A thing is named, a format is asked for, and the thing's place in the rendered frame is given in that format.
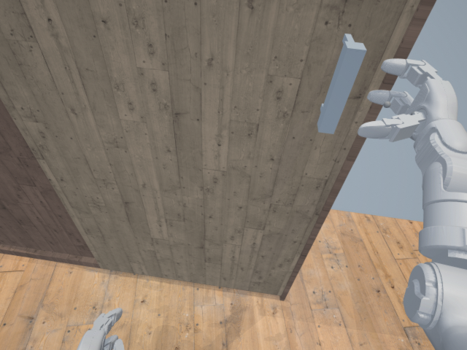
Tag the robot right forearm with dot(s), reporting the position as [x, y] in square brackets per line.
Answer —
[441, 156]

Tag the left robot hand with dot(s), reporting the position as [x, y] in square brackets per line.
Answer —
[95, 339]

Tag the robot right upper arm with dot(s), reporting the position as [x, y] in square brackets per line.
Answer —
[436, 299]

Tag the wardrobe door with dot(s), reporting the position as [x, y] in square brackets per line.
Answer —
[181, 135]
[31, 213]

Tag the handle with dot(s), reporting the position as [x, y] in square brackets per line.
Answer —
[350, 60]

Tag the right robot hand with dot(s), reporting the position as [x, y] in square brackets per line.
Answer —
[436, 100]

